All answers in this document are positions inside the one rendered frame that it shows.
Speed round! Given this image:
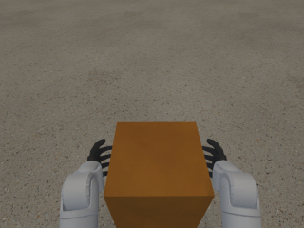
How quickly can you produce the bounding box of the robot left forearm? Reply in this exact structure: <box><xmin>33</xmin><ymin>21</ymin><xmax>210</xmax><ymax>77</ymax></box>
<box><xmin>59</xmin><ymin>161</ymin><xmax>105</xmax><ymax>228</ymax></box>

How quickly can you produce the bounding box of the carton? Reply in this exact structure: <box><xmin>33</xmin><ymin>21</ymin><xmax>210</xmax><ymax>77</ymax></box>
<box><xmin>104</xmin><ymin>121</ymin><xmax>215</xmax><ymax>228</ymax></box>

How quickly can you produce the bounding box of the robot right forearm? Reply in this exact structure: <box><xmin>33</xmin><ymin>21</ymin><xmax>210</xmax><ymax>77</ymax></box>
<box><xmin>212</xmin><ymin>160</ymin><xmax>262</xmax><ymax>228</ymax></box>

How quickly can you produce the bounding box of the robot left hand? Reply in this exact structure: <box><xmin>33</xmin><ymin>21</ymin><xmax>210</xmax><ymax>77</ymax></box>
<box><xmin>87</xmin><ymin>139</ymin><xmax>113</xmax><ymax>177</ymax></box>

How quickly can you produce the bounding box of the robot right hand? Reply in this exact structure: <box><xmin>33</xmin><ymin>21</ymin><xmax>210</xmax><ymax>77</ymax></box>
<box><xmin>202</xmin><ymin>139</ymin><xmax>227</xmax><ymax>178</ymax></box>

